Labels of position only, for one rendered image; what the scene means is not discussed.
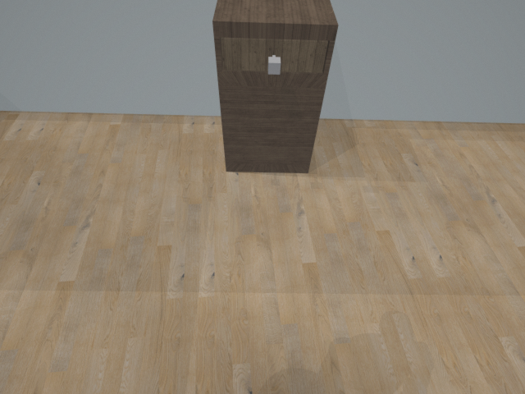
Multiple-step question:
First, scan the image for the drawer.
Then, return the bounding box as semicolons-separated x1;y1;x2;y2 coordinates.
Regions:
221;38;328;73

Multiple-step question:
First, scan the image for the cabinet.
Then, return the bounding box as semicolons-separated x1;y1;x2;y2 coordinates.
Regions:
212;0;338;173

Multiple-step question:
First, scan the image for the handle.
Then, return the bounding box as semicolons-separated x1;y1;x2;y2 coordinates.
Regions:
268;55;281;75

